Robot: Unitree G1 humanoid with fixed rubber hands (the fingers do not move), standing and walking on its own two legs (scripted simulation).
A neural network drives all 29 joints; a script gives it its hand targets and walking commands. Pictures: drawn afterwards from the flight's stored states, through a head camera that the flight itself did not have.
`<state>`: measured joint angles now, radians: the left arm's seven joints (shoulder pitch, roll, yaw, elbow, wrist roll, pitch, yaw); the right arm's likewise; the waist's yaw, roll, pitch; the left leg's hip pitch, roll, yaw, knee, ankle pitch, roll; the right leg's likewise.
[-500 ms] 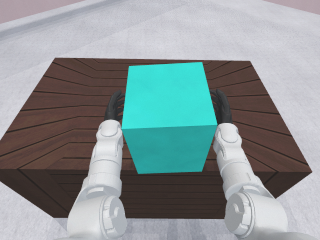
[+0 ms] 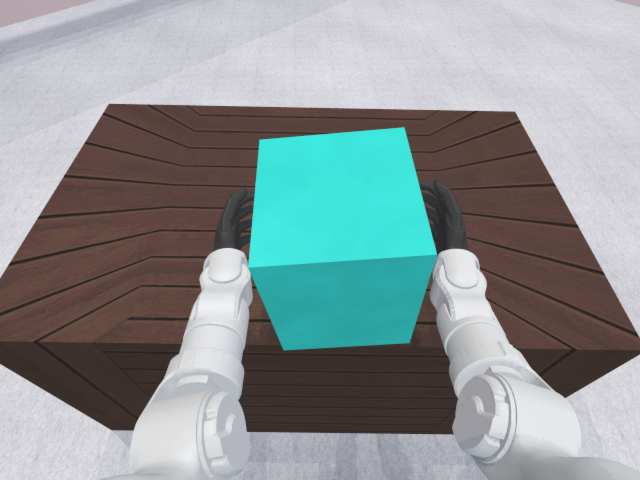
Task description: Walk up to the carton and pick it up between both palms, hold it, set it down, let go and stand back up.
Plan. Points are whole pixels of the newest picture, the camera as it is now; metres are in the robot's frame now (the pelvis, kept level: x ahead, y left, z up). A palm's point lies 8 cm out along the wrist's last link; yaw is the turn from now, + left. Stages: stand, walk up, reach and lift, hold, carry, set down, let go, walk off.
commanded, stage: set down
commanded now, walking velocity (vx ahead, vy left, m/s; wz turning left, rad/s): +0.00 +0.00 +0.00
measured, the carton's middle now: (339, 247) +0.43 -0.01 +0.02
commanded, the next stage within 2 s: none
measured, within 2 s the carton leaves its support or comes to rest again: rests again in 1.16 s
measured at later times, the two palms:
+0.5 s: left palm (246, 253) +0.40 +0.12 +0.05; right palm (456, 247) +0.40 -0.17 +0.06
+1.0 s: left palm (255, 255) +0.41 +0.11 +0.03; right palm (458, 252) +0.41 -0.17 +0.04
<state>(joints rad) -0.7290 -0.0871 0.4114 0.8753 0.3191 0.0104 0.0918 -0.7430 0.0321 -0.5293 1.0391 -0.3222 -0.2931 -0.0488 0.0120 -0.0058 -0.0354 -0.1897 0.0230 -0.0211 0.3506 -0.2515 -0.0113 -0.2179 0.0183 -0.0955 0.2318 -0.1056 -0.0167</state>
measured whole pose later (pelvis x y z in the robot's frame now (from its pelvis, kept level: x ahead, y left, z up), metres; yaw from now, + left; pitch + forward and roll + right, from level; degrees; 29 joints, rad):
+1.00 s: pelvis +0.00 -0.01 +0.00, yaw -1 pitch +14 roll +0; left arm -0.83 -0.10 0.58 1.05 0.40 -0.14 0.09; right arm -0.80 0.07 -0.73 1.00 -0.54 -0.28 0.00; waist 0.01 -0.01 -0.09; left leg -0.37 0.02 0.00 0.33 -0.21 -0.02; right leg -0.44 0.02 -0.08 0.29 -0.10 -0.03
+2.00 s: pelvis -0.01 -0.01 +0.00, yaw -1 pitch +14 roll +0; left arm -0.82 -0.15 0.65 0.96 0.49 -0.19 0.06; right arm -0.77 0.09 -0.78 0.94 -0.58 -0.32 0.03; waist 0.01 -0.02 -0.03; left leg -0.36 0.02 0.01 0.32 -0.20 -0.01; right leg -0.43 0.01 -0.08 0.27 -0.09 -0.03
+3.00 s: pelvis -0.01 -0.01 -0.03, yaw -3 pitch +26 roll -1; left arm -1.01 0.13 0.15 1.50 -0.06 -0.37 0.16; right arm -0.93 -0.17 -0.12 1.37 0.08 -0.30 -0.06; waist 0.03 0.00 -0.25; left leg -0.72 0.04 0.03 0.58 -0.30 -0.02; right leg -0.78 0.03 -0.06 0.48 -0.15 -0.03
